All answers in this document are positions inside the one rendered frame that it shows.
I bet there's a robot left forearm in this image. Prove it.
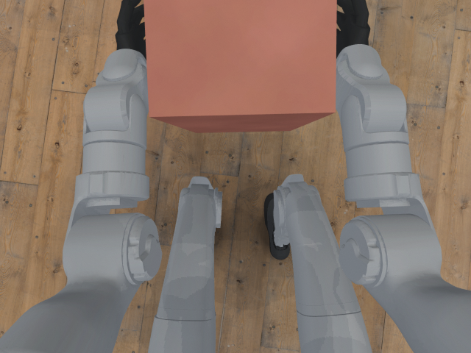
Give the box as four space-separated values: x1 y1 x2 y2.
63 49 149 275

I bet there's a robot right forearm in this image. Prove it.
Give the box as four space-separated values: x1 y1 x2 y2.
336 44 442 253

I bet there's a robot right thigh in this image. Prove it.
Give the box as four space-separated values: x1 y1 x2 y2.
274 182 372 353

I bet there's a right robot shin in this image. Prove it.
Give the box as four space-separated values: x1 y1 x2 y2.
273 174 321 246

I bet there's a robot left hand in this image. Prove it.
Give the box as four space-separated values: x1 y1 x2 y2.
116 0 146 59

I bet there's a robot right hand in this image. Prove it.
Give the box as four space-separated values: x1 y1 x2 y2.
336 0 370 58

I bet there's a robot left upper arm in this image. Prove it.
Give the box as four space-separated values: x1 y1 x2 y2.
0 213 162 353

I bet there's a robot right upper arm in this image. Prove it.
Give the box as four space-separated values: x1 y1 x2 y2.
339 214 471 353

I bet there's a carton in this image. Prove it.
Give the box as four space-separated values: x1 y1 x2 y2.
144 0 337 133

